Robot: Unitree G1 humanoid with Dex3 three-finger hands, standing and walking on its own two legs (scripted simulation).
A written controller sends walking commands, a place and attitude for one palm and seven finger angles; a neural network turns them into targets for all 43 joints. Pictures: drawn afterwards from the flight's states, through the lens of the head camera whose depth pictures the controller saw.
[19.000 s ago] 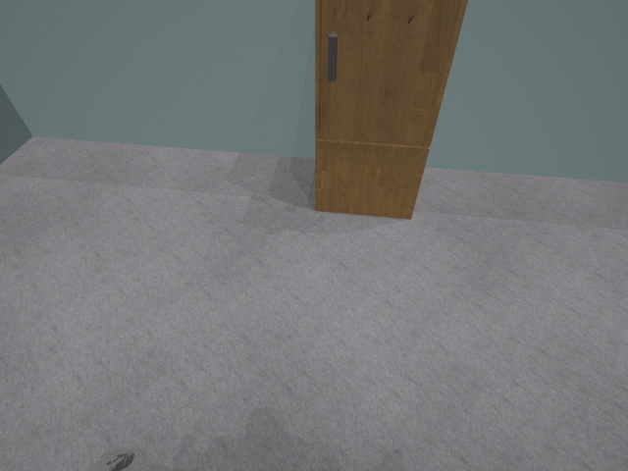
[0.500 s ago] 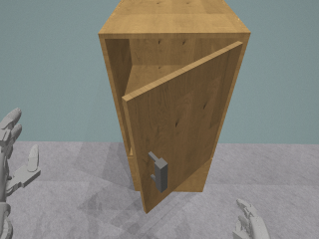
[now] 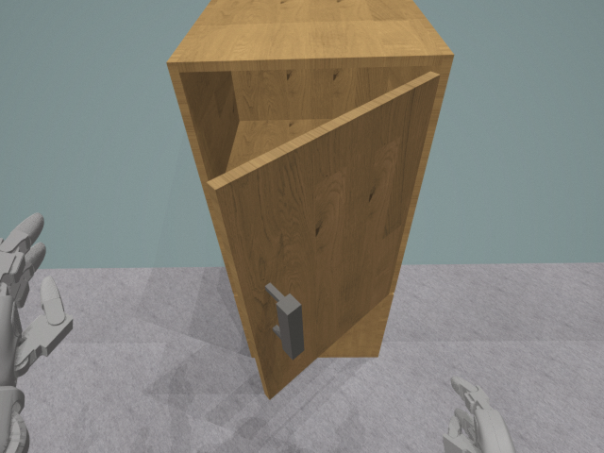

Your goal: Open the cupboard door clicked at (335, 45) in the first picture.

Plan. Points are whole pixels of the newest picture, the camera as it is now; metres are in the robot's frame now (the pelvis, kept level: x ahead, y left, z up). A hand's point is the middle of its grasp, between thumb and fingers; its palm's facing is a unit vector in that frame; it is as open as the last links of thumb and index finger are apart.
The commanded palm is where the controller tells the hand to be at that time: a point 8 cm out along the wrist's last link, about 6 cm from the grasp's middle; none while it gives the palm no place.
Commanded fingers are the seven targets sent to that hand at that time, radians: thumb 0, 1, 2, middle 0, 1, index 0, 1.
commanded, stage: step back with the hand held close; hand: left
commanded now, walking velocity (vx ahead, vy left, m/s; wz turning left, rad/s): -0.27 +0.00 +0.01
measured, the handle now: (282, 320) +0.32 +0.08 -0.03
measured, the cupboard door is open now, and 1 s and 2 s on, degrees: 42 42 42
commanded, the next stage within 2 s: stop stepping back and stand still in 1.26 s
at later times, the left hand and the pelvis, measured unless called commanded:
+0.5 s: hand (22, 368) +0.14 +0.29 +0.15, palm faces +0.41 -0.76 -0.51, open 7.4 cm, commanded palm +0.08 +0.32 +0.17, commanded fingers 0.00 0.90 0.90 -0.20 -0.30 -0.20 -0.30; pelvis -0.06 +0.03 -0.01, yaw -1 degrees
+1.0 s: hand out of the picture +0.05 +0.30 +0.16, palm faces +0.47 -0.75 -0.47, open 7.4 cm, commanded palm -0.01 +0.32 +0.17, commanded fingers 0.00 0.90 0.90 -0.20 -0.30 -0.20 -0.30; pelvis -0.15 +0.02 -0.01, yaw -1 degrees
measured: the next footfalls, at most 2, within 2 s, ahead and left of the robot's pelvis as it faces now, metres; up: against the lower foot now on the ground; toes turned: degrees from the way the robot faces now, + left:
right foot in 1.10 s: -0.29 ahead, -0.11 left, +0.00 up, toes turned -2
left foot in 1.24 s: -0.08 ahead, +0.08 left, +0.00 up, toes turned -3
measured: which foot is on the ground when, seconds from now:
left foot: down 0.00-1.00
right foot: down 0.00-0.80, up 0.82-1.00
